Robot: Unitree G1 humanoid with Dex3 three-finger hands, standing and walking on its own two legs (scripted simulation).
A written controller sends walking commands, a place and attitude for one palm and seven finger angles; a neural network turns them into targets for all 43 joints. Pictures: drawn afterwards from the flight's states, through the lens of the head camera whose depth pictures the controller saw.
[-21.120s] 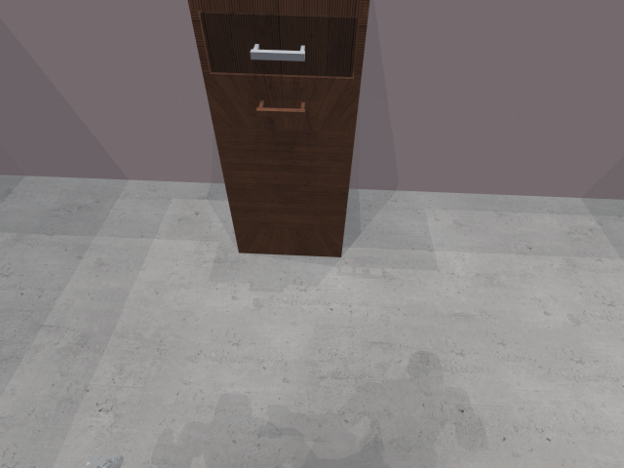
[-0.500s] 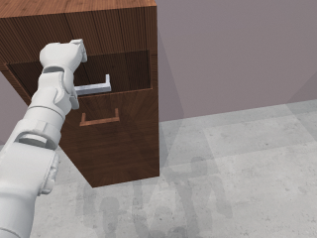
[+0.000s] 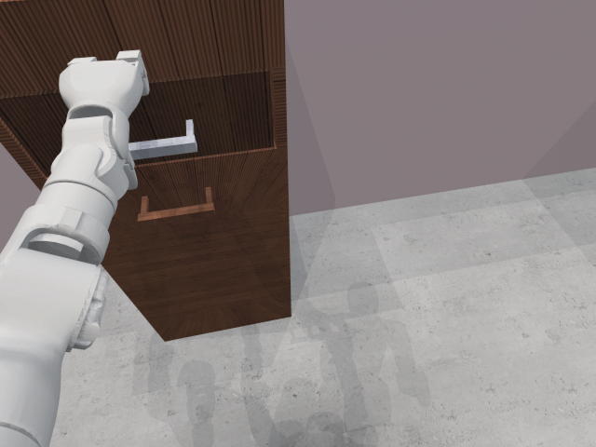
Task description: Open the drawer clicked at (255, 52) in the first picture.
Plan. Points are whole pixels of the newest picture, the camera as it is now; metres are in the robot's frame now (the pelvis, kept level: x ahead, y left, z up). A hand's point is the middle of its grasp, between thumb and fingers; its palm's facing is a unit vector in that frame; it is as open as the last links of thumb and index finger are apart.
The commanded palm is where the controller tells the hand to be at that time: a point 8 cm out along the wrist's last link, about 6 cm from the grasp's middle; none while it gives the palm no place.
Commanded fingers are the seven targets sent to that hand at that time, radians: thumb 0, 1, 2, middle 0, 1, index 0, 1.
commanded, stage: lower the fingers behind the handle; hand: left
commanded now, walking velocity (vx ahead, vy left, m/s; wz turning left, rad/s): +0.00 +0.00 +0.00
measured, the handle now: (150, 140) +0.55 +0.21 +0.11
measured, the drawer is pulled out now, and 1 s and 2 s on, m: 0.00 0.00 0.00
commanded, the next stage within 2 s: lift the fingers back up to retry in 0.72 s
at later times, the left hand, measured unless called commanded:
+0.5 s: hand (120, 126) +0.50 +0.23 +0.17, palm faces +0.08 +0.04 -1.00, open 14.0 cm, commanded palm +0.50 +0.23 +0.14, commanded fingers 0.00 -0.50 0.30 -0.30 -1.20 -0.30 -1.20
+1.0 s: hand (120, 125) +0.50 +0.22 +0.17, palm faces +0.07 +0.04 -1.00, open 13.9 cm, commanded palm +0.49 +0.23 +0.17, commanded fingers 0.00 -0.50 0.30 -0.30 -1.20 -0.30 -1.20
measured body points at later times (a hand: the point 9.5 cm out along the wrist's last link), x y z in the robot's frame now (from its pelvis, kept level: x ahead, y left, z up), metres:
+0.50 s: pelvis -0.01 +0.01 -0.01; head +0.05 +0.01 +0.44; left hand +0.49 +0.22 +0.22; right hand +0.06 -0.26 -0.12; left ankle +0.04 +0.09 -0.71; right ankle +0.02 -0.09 -0.71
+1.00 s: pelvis +0.00 +0.01 -0.01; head +0.04 +0.01 +0.44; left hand +0.49 +0.22 +0.22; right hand +0.06 -0.26 -0.13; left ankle +0.04 +0.09 -0.71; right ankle +0.02 -0.09 -0.71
